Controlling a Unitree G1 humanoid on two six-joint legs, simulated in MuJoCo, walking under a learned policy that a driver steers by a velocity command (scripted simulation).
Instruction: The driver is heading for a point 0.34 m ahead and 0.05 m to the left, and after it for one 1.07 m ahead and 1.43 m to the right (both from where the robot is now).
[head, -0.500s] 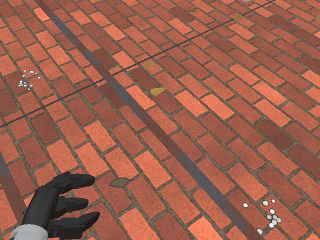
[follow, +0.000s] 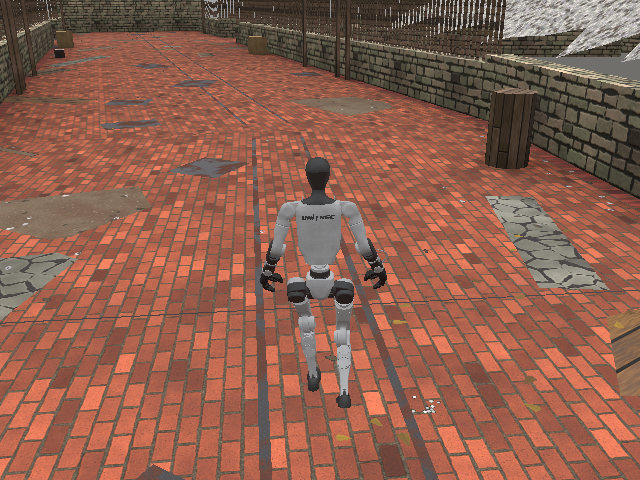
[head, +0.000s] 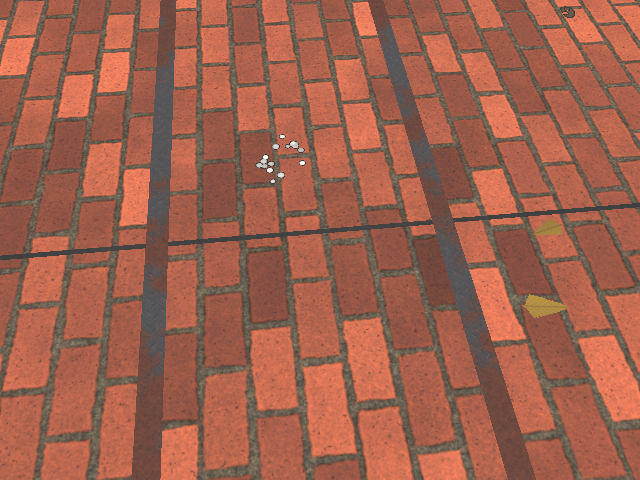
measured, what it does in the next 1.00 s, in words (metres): walks ahead: right foot, then left foot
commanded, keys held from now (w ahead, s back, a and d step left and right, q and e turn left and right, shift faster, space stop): q+shift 0.42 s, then e+shift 0.04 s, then w+e+shift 0.54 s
